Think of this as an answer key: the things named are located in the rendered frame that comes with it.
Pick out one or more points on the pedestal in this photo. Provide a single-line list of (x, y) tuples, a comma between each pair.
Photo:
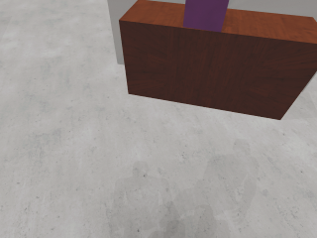
[(257, 65)]

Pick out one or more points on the carton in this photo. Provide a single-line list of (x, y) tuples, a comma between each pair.
[(207, 15)]

